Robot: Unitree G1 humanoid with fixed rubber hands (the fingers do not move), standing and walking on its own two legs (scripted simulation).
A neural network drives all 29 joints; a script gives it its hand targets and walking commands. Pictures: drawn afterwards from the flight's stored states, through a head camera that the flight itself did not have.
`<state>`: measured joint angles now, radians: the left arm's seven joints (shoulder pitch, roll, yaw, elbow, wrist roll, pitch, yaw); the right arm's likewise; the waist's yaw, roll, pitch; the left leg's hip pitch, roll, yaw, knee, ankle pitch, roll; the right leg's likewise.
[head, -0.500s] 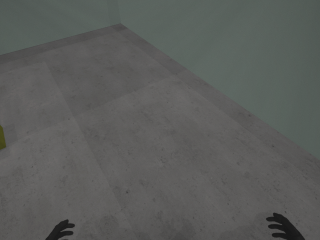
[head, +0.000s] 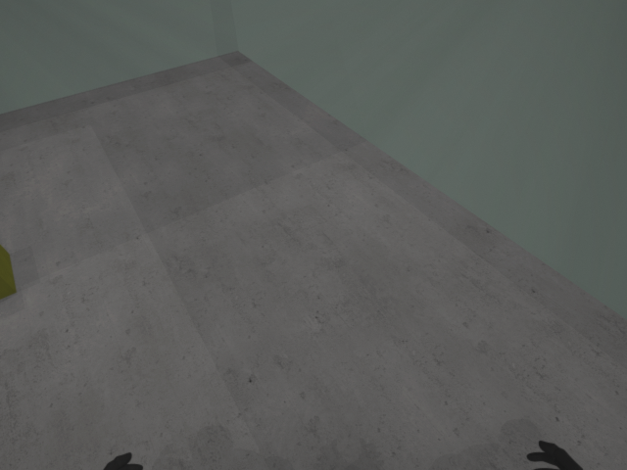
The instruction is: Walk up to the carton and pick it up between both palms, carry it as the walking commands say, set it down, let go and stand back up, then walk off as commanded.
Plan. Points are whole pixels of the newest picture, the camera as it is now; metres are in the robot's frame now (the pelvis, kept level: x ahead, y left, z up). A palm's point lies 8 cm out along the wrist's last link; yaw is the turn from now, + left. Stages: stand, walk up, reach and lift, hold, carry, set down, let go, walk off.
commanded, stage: stand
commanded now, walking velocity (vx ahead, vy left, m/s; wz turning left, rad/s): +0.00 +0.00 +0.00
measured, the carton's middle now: out of the picture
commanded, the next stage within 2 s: walk up in 0.64 s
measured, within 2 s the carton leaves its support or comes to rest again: neither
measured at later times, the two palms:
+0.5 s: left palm out of the picture +0.10 +0.31 -0.09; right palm out of the picture +0.10 -0.31 -0.09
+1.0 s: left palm out of the picture +0.08 +0.39 -0.06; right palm (574, 454) +0.18 -0.30 -0.07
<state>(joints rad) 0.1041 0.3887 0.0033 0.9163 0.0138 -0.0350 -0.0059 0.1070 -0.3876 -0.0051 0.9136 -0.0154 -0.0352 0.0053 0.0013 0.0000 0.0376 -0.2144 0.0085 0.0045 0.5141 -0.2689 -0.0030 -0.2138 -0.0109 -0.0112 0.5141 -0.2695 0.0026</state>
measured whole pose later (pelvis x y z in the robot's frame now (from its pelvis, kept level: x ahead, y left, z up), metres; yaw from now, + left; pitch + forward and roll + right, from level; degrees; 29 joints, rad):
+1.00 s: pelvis +0.01 +0.02 +0.00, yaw +11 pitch +0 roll -2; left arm 0.14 0.50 0.10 0.92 0.04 -0.09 0.01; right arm 0.17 -0.46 -0.11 0.83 -0.05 0.04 0.17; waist -0.04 0.01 0.01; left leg -0.48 0.11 0.01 0.84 -0.32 -0.02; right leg -0.12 -0.09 -0.21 0.40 -0.27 0.02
